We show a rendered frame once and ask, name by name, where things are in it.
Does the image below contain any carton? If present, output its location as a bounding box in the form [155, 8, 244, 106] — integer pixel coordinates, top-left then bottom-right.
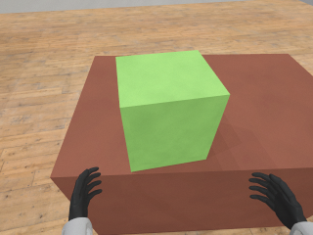
[115, 50, 231, 172]

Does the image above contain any robot right forearm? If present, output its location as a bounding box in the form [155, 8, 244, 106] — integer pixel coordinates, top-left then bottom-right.
[289, 221, 313, 235]

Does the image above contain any robot right hand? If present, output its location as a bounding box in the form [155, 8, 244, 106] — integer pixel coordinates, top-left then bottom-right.
[248, 172, 307, 230]

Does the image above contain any pedestal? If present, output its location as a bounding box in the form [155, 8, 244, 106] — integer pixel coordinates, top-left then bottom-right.
[50, 53, 313, 235]

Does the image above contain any robot left hand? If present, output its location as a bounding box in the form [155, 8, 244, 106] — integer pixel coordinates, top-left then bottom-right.
[68, 166, 103, 221]

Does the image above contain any robot left forearm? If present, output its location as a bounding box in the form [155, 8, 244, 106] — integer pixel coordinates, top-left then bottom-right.
[62, 217, 93, 235]

